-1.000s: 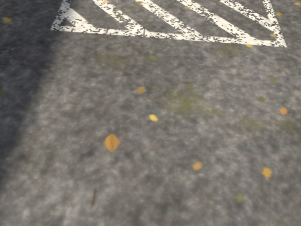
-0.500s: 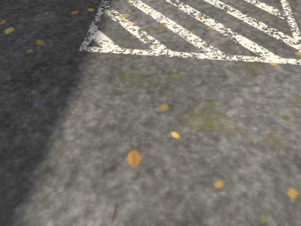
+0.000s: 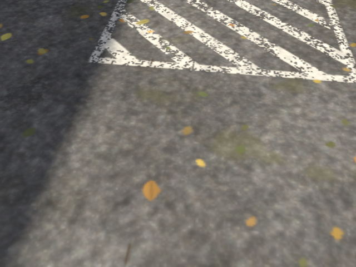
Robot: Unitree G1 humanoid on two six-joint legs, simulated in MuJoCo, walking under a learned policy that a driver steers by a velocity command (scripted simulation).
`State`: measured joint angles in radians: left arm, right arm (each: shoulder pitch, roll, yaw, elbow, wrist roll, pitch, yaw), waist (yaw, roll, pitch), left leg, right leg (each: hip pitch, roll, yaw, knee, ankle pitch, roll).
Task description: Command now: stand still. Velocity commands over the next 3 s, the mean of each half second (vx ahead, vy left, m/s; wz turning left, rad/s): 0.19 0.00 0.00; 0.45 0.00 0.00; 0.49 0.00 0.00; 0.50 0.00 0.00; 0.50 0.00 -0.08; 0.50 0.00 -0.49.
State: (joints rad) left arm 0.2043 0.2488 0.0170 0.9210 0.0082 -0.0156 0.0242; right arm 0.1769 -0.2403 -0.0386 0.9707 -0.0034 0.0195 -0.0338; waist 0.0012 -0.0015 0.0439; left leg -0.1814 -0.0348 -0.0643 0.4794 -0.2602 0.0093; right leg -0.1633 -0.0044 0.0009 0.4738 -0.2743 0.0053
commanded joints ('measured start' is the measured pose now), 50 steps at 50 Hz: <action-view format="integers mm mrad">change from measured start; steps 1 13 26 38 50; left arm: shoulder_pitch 7 136 -72 -261 -35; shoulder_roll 111 187 116 122 100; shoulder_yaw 21 44 41 33 40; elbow -24 42 -85 -199 -59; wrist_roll -1 -33 -35 -38 -5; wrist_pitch -10 -35 -103 -85 -107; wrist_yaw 5 15 -42 -67 -69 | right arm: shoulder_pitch -6 -37 247 284 185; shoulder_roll -114 -68 -78 -177 -77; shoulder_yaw -22 -12 -4 -24 -17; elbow -12 23 96 81 -26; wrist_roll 1 23 10 18 19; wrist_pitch -10 -70 -125 -99 -102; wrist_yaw -5 12 51 13 18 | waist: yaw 0 30 -53 -3 -38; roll -1 -130 72 111 -60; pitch -26 101 48 45 -24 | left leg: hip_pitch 19 -260 356 266 -347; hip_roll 52 1 285 281 193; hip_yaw -50 47 -233 -7 -13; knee -73 129 -302 -285 663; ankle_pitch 187 -244 229 640 5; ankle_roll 19 48 179 129 32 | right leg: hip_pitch -28 -41 -713 -313 -93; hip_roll -37 -211 -107 -7 -204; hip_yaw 37 346 42 -41 212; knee -83 -241 617 60 -370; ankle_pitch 142 -537 7 263 142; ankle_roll -11 -187 -58 -76 -255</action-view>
